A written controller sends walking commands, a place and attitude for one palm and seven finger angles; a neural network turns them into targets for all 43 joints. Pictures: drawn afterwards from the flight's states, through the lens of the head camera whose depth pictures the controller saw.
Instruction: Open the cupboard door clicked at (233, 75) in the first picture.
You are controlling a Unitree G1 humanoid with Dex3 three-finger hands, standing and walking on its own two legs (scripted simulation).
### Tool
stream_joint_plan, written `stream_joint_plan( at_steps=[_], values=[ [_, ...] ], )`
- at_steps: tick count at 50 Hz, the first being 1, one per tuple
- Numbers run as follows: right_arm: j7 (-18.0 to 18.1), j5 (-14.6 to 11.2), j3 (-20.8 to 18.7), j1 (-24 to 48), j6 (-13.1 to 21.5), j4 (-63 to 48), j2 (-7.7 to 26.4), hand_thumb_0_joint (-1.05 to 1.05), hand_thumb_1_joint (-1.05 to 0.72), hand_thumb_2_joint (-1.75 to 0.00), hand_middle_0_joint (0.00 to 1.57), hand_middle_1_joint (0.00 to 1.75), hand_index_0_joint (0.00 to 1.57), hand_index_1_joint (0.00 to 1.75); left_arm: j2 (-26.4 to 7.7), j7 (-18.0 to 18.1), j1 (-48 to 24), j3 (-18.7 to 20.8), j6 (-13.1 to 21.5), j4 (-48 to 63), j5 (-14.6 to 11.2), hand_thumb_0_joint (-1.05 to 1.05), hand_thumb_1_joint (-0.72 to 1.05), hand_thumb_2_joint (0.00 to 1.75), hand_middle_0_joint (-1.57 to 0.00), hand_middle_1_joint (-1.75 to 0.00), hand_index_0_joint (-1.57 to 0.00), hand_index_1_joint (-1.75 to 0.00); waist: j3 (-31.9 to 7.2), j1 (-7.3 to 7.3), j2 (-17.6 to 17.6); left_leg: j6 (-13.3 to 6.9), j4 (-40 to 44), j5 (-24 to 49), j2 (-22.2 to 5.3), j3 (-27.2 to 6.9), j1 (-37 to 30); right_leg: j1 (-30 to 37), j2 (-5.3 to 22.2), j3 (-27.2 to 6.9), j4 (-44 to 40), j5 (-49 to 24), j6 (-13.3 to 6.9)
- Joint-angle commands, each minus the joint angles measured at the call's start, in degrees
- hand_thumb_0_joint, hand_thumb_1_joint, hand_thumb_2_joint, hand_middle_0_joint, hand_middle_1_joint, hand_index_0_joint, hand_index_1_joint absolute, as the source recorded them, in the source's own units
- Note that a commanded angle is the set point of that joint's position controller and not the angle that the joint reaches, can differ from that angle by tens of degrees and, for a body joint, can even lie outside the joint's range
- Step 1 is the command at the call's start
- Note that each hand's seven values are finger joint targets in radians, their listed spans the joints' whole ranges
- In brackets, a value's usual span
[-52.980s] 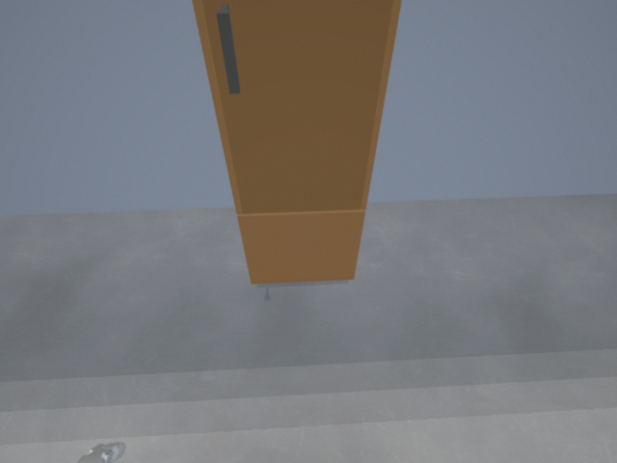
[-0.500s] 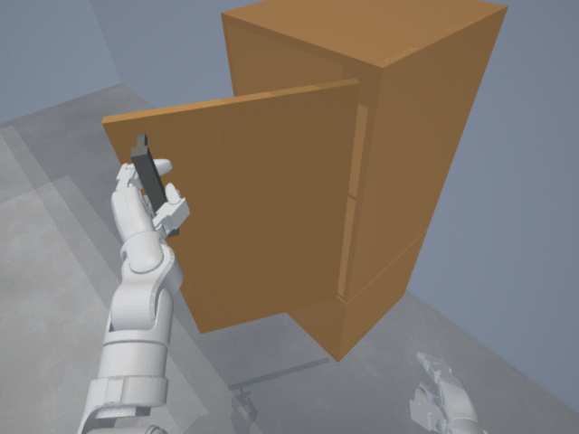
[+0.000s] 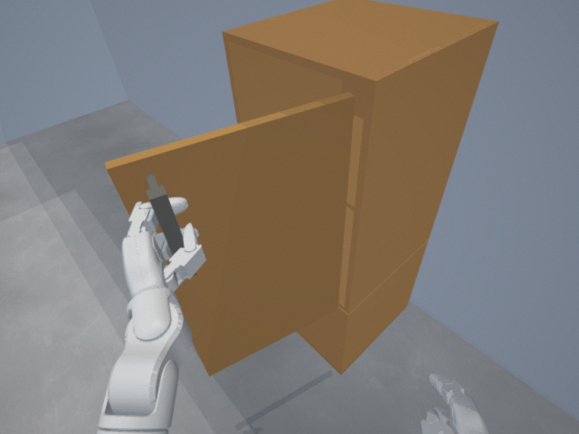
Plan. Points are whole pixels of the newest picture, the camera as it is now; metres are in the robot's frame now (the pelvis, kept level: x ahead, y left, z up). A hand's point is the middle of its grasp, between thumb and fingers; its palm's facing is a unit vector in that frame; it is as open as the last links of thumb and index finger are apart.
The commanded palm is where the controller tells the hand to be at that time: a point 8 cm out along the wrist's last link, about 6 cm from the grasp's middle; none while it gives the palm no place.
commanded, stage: pull the door open along its arc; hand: left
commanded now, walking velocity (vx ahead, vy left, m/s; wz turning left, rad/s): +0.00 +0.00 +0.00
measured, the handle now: (170, 227) +0.34 +0.20 +0.15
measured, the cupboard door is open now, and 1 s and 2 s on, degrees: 76 88 88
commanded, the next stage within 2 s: open thumb and fingers to let go in 0.56 s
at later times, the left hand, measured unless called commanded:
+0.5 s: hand (218, 278) +0.25 +0.11 +0.15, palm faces +0.38 -0.93 +0.05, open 6.1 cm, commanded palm +0.18 +0.13 +0.15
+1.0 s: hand (221, 276) +0.25 +0.10 +0.16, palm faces +0.41 -0.91 +0.03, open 8.8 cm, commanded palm +0.20 +0.14 +0.15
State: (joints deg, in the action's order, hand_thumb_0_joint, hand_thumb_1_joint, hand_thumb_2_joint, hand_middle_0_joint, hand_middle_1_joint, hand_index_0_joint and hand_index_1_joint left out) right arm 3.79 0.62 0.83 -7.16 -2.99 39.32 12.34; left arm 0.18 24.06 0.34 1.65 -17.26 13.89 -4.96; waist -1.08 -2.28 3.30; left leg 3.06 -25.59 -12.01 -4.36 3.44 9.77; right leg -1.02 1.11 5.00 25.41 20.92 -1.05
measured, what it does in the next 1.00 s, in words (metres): stands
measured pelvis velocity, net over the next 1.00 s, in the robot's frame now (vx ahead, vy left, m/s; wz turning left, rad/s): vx -0.02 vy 0.00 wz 0.03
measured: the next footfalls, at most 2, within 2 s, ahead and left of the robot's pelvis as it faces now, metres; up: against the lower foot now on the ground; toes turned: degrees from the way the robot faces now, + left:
none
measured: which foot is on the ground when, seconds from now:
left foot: down 0.00-1.00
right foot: down 0.00-1.00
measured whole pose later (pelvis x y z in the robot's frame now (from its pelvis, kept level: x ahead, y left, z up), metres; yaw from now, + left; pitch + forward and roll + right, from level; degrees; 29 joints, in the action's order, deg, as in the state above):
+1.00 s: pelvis -0.02 +0.00 +0.00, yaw +1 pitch -5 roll +0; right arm 1.0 1.3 2.2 -4.1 -5.4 37.4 9.9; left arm 5.5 29.5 3.9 -11.7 -20.1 20.1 0.8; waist -0.3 -3.5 3.9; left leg 2.8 -28.4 -11.4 -4.5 1.5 11.8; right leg -1.8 0.7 6.5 27.0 20.2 -1.1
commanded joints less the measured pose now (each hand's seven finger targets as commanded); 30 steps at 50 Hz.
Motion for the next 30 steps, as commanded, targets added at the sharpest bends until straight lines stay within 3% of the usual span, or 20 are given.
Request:
stream_joint_plan(
  at_steps=[1,5,6,7,11,17,25,26,30],
  values=[
    [0.2,0.5,-0.9,10.3,2.9,-9.7,3.9,0.0,-0.9,-0.9,0.2,0.3,0.2,0.3,-4.8,0.3,-16.9,1.5,3.8,12.8,1.3,0.0,0.9,0.9,-0.4,-1.35,-0.4,-1.35,-9.2,-1.0,-6.4,-3.9,-0.9,17.7,3.8,-0.8,-9.9,-5.0,-0.3,-2.0,-4.1,-30.3,0.8],
    [0.2,0.5,-0.5,10.8,2.6,-10.2,3.4,0.0,-0.9,-0.9,0.2,0.3,0.2,0.3,-3.3,-0.1,-18.1,0.3,3.6,12.9,0.9,0.0,0.9,0.9,-0.4,-1.35,-0.4,-1.35,-9.9,-1.03,-6.1,-3.9,-0.8,17.9,3.9,-0.8,-10.3,-4.8,-0.2,-2.1,-4.0,-30.7,0.8],
    [0.1,0.5,-0.6,10.9,2.4,-10.1,3.5,0.0,-0.9,-0.9,0.2,0.3,0.2,0.3,-3.8,-0.1,-16.4,0.7,3.5,12.4,1.2,0.0,0.9,0.9,-0.4,-1.35,-0.4,-1.35,-9.7,-1.41,-4.9,-3.8,-0.8,17.9,3.7,-0.8,-10.4,-4.7,-0.4,-2.1,-4.4,-29.8,0.5],
    [0.0,0.5,-0.4,11.0,2.3,-10.7,3.2,0.0,-0.9,-0.9,0.2,0.3,0.2,0.3,-2.3,-0.3,-16.0,-0.7,3.4,13.4,0.9,0.0,0.9,0.9,-0.4,-1.35,-0.4,-1.35,-9.8,-1.4,-4.1,-3.7,-0.4,18.0,3.8,-0.8,-10.3,-4.6,-0.2,-2.0,-4.2,-29.9,0.5],
    [-0.9,0.5,-0.5,11.2,1.8,-11.6,3.1,0.0,-0.9,-0.9,0.2,0.3,0.2,0.3,-1.4,-0.1,-11.1,-2.2,3.2,16.2,1.7,0.0,0.9,0.9,-0.4,-1.35,-0.4,-1.35,-10.2,-1.84,-4.7,-3.6,-0.7,19.5,3.4,-1.0,-10.5,-4.0,-0.7,-1.7,-4.0,-30.8,0.2],
    [-2.8,0.4,-0.7,11.7,1.4,-14.0,2.5,0.0,-0.9,-0.9,0.2,0.3,0.2,0.3,3.2,1.2,-1.9,-9.0,3.0,24.8,2.9,0.0,0.9,0.9,-0.4,-1.35,-0.4,-1.35,-10.5,-1.98,-5.0,-3.6,-1.6,20.6,3.1,-1.3,-9.5,-4.1,-0.8,-1.1,-2.3,-31.7,0.0],
    [-5.3,0.6,-0.8,12.7,1.2,-14.9,2.1,0.0,-0.9,-0.9,0.2,0.3,0.2,0.3,9.2,5.3,7.2,-18.4,0.8,30.6,7.7,0.0,0.9,0.9,-0.4,-1.35,-0.4,-1.35,-10.3,-1.69,-4.7,-3.6,-4.9,19.7,3.0,-2.0,-8.3,-6.9,-1.1,-1.0,-0.4,-29.5,-0.6],
    [-5.6,0.4,-0.8,13.0,1.0,-14.7,2.1,0.0,-0.9,-0.9,0.2,0.3,0.2,0.3,9.4,5.7,8.0,-18.7,0.5,30.3,7.5,0.0,0.9,0.9,-0.4,-1.35,-0.4,-1.35,-9.4,-1.77,-5.9,-3.6,-5.1,19.3,2.8,-2.4,-7.7,-7.2,-1.3,-0.8,-0.6,-28.9,-0.7],
    [-4.4,0.8,-0.4,14.4,0.6,-12.8,2.0,0.0,-0.9,-0.9,0.2,0.3,0.2,0.3,6.3,7.2,-1.4,-14.5,0.5,26.0,6.7,0.0,0.9,0.9,-0.4,-1.35,-0.4,-1.35,-7.7,-1.29,-6.3,-3.7,-5.2,15.1,3.5,-2.2,-7.3,-9.4,-1.0,-1.6,-2.1,-24.3,-0.3]
  ],
)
